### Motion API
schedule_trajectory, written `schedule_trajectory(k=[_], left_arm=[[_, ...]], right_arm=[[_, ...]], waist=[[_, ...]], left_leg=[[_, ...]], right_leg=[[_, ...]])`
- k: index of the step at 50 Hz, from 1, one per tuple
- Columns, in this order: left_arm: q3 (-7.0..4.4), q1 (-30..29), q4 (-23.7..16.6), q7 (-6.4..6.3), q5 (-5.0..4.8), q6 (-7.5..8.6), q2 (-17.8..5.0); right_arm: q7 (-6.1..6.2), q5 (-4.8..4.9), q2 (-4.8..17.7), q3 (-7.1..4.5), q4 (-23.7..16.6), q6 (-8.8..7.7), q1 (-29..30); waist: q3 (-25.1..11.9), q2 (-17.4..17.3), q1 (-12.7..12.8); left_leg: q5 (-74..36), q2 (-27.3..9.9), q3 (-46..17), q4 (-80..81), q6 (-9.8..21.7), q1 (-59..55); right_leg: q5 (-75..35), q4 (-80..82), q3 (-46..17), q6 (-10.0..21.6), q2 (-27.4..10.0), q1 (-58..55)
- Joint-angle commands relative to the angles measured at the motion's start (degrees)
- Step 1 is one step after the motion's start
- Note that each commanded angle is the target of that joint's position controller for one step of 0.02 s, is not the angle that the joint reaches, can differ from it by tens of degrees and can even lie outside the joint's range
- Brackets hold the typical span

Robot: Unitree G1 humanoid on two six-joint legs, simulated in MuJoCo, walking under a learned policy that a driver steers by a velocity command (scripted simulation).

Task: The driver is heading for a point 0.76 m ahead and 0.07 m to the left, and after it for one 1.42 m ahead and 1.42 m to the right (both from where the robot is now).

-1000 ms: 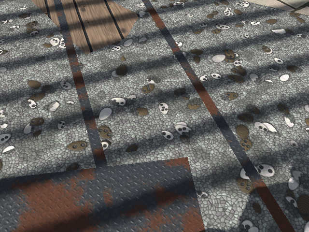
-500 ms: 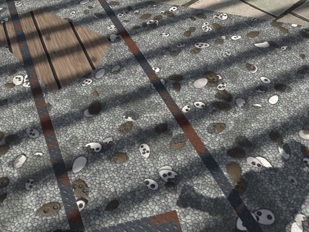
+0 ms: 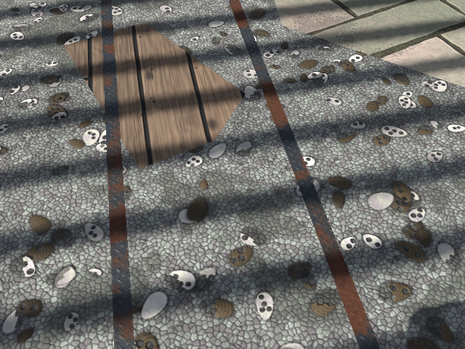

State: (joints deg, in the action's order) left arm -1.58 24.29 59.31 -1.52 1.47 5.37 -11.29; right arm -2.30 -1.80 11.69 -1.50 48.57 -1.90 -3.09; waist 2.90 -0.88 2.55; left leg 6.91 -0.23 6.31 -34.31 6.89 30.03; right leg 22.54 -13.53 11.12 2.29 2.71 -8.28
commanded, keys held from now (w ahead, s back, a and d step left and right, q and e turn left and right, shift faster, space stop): w+q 0.18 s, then w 0.78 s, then e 0.04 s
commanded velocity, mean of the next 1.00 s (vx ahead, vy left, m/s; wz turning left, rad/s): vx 0.50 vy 0.00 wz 0.20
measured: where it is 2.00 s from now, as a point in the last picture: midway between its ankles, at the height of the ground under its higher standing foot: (224, 278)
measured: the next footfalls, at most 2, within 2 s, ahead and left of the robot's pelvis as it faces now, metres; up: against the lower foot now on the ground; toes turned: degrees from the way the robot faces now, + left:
left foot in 0.04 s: +0.17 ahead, +0.07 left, +0.00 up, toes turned +6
right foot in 0.58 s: +0.51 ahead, -0.05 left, +0.00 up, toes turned +9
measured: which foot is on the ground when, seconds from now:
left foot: up 0.00-0.02, down 0.04-0.60, up 0.62-1.00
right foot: down 0.00-0.02, up 0.04-0.56, down 0.58-1.00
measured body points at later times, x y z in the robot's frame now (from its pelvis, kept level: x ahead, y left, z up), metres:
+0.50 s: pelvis +0.27 +0.02 +0.01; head +0.30 +0.03 +0.46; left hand +0.42 +0.28 -0.10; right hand +0.27 -0.25 -0.12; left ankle +0.14 +0.07 -0.73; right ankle +0.45 -0.08 -0.69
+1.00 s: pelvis +0.54 +0.04 +0.02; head +0.56 +0.04 +0.47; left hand +0.44 +0.27 -0.12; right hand +0.75 -0.15 -0.10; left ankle +0.67 +0.21 -0.68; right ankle +0.47 -0.05 -0.73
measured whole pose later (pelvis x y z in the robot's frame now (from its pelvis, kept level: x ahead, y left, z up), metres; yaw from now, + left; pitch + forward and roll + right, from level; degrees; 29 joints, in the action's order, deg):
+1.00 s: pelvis +0.54 +0.04 +0.02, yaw +12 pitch +1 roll -2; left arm -1.8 25.1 57.1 0.5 0.5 5.0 -11.4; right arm -1.9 -1.7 13.2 -1.2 48.6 -1.9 -4.5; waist 2.3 -2.6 3.1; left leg 2.2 -5.3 1.4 -38.9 0.8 34.6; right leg 13.1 -10.4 3.1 4.2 4.9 -2.0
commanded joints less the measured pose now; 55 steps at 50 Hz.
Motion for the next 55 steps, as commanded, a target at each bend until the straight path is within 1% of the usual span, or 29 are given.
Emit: schedule_trajectory(k=[1, 2, 3, 4, 5, 6, 7, 8, 9, 12, 18, 23, 25, 26, 28, 29, 30, 31, 32, 33, 34, 36, 39, 43, 48, 50, 53, 54, 55], left_arm=[[-2.20, 0.7, -2.0, -0.64, 0.07, -0.69, -10.9], [-2.04, -0.7, -3.7, -0.46, -0.30, -0.67, -10.7], [-1.06, 2.2, -7.3, 0.93, -1.33, -0.19, -5.0], [-2.08, -4.3, -8.8, 1.17, -0.54, 0.46, -9.3], [-1.83, -8.3, -10.8, 1.49, -0.84, 1.24, -8.6], [-1.71, -8.7, -10.9, 1.48, -0.90, 1.70, -8.5], [-1.83, -8.7, -10.7, 1.37, -0.38, 1.19, -8.1], [-1.72, -7.7, -10.9, 1.39, 0.57, 0.00, -7.6], [-1.67, -7.1, -11.0, 1.58, 1.11, -1.16, -6.9], [-1.41, -8.9, -12.0, 2.25, 1.38, -2.96, -5.8], [-1.12, -21.4, -16.0, 2.88, 0.57, -3.16, -6.0], [-0.63, -29.0, -18.9, 3.24, 0.13, -2.56, -6.2], [-0.73, -28.9, -19.6, 3.28, 0.03, -2.15, -6.8], [-0.90, -26.6, -19.2, 3.16, -0.03, -1.92, -7.2], [-1.91, -16.2, -15.9, 2.22, -0.20, -1.43, -9.1], [-2.60, -7.0, -13.2, 1.51, 0.27, -0.90, -10.4], [-3.67, 2.7, -11.8, 0.64, 1.68, -0.57, -14.7], [-4.94, 3.4, -10.9, 1.19, 1.91, -1.08, -19.4], [-4.01, -1.5, -11.4, 1.86, -0.18, -1.73, -14.2], [-3.06, -7.3, -12.4, 2.06, -0.71, -1.68, -10.6], [-2.45, -9.6, -12.3, 2.26, -0.33, -1.32, -8.4], [-1.75, -9.3, -10.6, 1.92, -0.48, -0.65, -6.8], [-1.98, -5.6, -8.3, 2.02, -1.05, 0.51, -7.9], [-2.01, -2.0, -6.4, 2.05, -1.16, 0.45, -8.2], [-1.95, 2.2, -4.3, 1.91, -1.06, 0.39, -8.6], [-1.58, 3.6, -3.3, 1.58, -0.85, 0.03, -7.9], [-1.73, 2.1, -3.1, 0.96, -0.56, -0.38, -9.1], [-1.93, 0.4, -3.5, 0.80, -0.81, -0.48, -9.7], [-1.99, -1.1, -4.1, 0.81, -1.67, -0.54, -9.9]], right_arm=[[0.60, -0.49, 6.8, -2.62, 0.7, -1.10, -12.5], [1.12, -1.39, 10.7, -4.23, 2.9, -1.29, -21.4], [1.78, -1.21, 17.3, -6.15, 2.2, -0.84, -22.7], [1.53, 1.11, 16.3, -5.95, 2.5, -0.04, -22.0], [1.82, 1.42, 14.9, -5.62, 2.2, 0.15, -17.7], [1.84, 1.32, 11.5, -4.87, 1.9, 0.04, -15.2], [2.05, 1.34, 9.8, -4.38, 1.7, -0.21, -13.2], [2.31, 1.68, 8.4, -3.88, 1.7, -0.53, -12.1], [2.32, 1.81, 8.4, -3.71, 1.6, -1.04, -12.2], [2.24, 1.84, 10.1, -3.96, 2.4, -2.22, -15.1], [2.18, 1.78, 9.6, -3.41, 4.1, -2.39, -22.2], [2.93, 0.86, 9.7, -2.91, 5.3, -2.40, -25.6], [3.35, 0.53, 10.4, -2.92, 5.6, -2.46, -25.2], [3.53, 0.46, 10.8, -2.95, 5.5, -2.54, -23.9], [3.47, 0.28, 11.8, -3.06, 5.5, -2.76, -22.0], [3.22, 0.57, 11.6, -2.88, 5.5, -2.84, -21.2], [3.02, 1.01, 9.0, -2.10, 3.6, -3.14, -21.9], [2.67, 3.00, 4.6, -1.54, 4.0, -2.95, -30.0], [3.00, 0.82, 10.0, -2.46, 4.5, -2.56, -26.0], [2.58, 0.69, 9.6, -2.53, 3.3, -2.67, -21.1], [2.23, 0.70, 8.3, -2.16, 2.7, -2.74, -18.6], [1.49, -0.28, 7.0, -1.89, 2.7, -1.58, -18.8], [0.70, -0.55, 5.7, -1.57, 2.4, -0.51, -17.4], [0.32, -0.35, 5.4, -1.10, -1.0, -0.21, -7.2], [0.27, 0.25, 4.1, -0.04, -3.9, -0.60, 2.3], [0.70, 0.20, 3.8, 0.12, -4.4, -0.98, 3.9], [1.74, 0.15, 5.2, -0.31, -2.8, -2.14, -1.0], [2.24, 0.03, 6.6, -0.86, -1.0, -2.71, -5.9], [2.82, -0.66, 8.4, -1.49, 0.8, -3.67, -12.3]], waist=[[-6.7, 5.8, -7.7], [-11.6, 2.6, -11.8], [-17.2, -11.6, -8.6], [-18.3, -4.8, -9.5], [-9.4, -2.6, -7.7], [-5.3, 1.7, -5.7], [-2.3, 3.2, -3.5], [-2.1, 2.4, -1.7], [-2.6, 1.6, -1.0], [-2.2, 0.0, -0.9], [-0.3, -2.3, -5.7], [1.4, -2.7, -8.1], [1.9, -3.2, -7.1], [1.6, -3.4, -5.6], [-3.3, -3.6, -0.8], [-8.3, -1.5, 3.4], [-15.9, 4.5, 6.2], [-20.5, 17.9, 2.0], [-14.0, 6.9, 0.9], [-6.2, 3.6, -0.6], [-3.0, 1.7, -1.5], [-1.7, 4.5, -3.7], [-1.7, 4.8, -4.3], [1.3, 4.3, -2.6], [1.9, 4.7, 0.0], [2.5, 4.2, 0.4], [-0.3, 5.9, -1.8], [-2.4, 5.8, -3.9], [-5.7, 3.6, -7.0]], left_leg=[[4.3, 5.7, 2.6, 4.6, 4.5, -15.2], [6.0, -0.3, -6.9, 7.0, 7.9, -29.4], [4.2, -18.1, -37.2, 9.9, 17.9, -47.4], [3.1, -19.3, -47.8, 16.6, 18.8, -48.1], [1.0, -18.0, -38.4, 17.7, 16.7, -41.1], [-4.1, -15.9, -33.4, 19.2, 14.2, -33.9], [-9.1, -13.1, -28.9, 20.1, 12.1, -27.8], [-12.2, -10.6, -25.4, 20.9, 10.9, -23.7], [-13.8, -9.3, -23.6, 21.3, 10.4, -22.0], [-16.7, -7.3, -19.8, 23.3, 9.6, -20.0], [-19.6, -6.2, -17.6, 24.3, 4.5, -27.2], [-22.8, -8.4, -17.9, 22.6, 4.7, -34.8], [-26.9, -10.0, -18.2, 21.1, 4.4, -36.6], [-31.4, -10.3, -17.5, 19.4, 3.7, -36.4], [-45.4, -9.0, -15.7, 8.8, 2.0, -35.3], [-42.2, -6.6, -13.4, -2.0, 1.0, -30.9], [-22.9, -3.1, -11.1, -18.7, 0.1, -20.2], [22.2, 8.1, -7.8, -37.3, -2.1, -1.6], [20.7, 4.2, -12.9, -40.7, -1.0, 3.6], [15.1, 1.6, -12.5, -38.9, -1.1, 4.3], [12.1, -0.4, -11.8, -36.0, -1.3, 3.1], [10.3, -2.6, -10.5, -31.6, -2.5, -0.8], [8.2, -3.6, -8.2, -28.5, -4.2, 0.3], [0.6, -5.8, -5.7, -19.2, -6.2, 7.2], [-6.4, -4.1, -2.9, -4.6, -6.3, 4.4], [-6.4, -2.5, -2.5, -0.9, -5.9, 2.1], [-3.7, 0.3, -3.9, 3.1, -4.4, -5.5], [-4.6, 1.4, -4.0, 6.5, -3.6, -10.9], [-13.8, -0.2, -4.5, 11.4, -2.6, -20.8]], right_leg=[[-67.2, -25.6, -0.1, 4.1, -16.0, 2.3], [-52.5, -41.3, 0.5, 2.7, -14.6, 14.0], [-3.9, -65.0, 0.3, -0.6, -2.8, 39.3], [5.1, -70.9, -12.4, -0.3, -0.6, 47.5], [-0.3, -68.3, -14.0, 0.1, -4.6, 51.5], [-3.9, -63.1, -13.6, 0.0, -6.5, 49.1], [-4.5, -59.0, -13.5, -0.6, -7.8, 45.9], [-4.6, -55.9, -13.7, -1.6, -8.5, 42.3], [-4.4, -53.7, -13.5, -2.5, -8.6, 40.3], [-8.1, -47.2, -11.2, -4.1, -9.0, 40.9], [-21.6, -31.5, -9.7, -3.9, -8.8, 46.1], [-22.0, -23.0, -8.5, -1.8, -6.4, 47.1], [-19.1, -20.1, -8.7, -0.2, -5.4, 44.9], [-17.1, -18.4, -8.5, 0.8, -4.5, 41.2], [-13.4, -15.3, -7.3, 3.0, -0.8, 27.3], [-15.9, -12.3, -8.3, 4.7, -1.9, 15.1], [-10.8, -12.1, -22.5, 7.7, -14.8, 0.8], [-9.8, -5.4, -49.9, 16.3, -28.0, -10.1], [-3.4, -2.4, -50.6, 14.7, -25.0, -3.7], [-4.1, -1.3, -40.6, 13.3, -22.9, 4.8], [-9.9, 0.6, -34.5, 11.9, -20.0, 10.3], [-17.4, 2.8, -26.1, 9.5, -15.8, 15.8], [-23.9, 4.8, -21.8, 10.1, -14.6, 16.3], [-25.2, 7.8, -18.0, 9.9, -12.9, 14.7], [-31.5, 6.7, -14.5, 8.6, -12.2, 11.4], [-42.5, 2.6, -14.5, 8.1, -12.4, 9.7], [-55.3, -6.1, -16.2, 6.2, -12.4, 7.4], [-56.9, -11.3, -16.8, 5.0, -11.3, 7.1], [-52.2, -20.2, -15.5, 3.5, -8.7, 10.5]])
Velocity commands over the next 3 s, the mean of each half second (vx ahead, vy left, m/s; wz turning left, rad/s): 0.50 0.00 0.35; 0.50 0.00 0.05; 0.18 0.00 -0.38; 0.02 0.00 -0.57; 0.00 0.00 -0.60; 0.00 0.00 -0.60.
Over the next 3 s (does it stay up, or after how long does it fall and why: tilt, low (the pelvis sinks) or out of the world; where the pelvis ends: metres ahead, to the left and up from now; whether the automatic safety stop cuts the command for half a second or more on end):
stays up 0.61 0.08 0.01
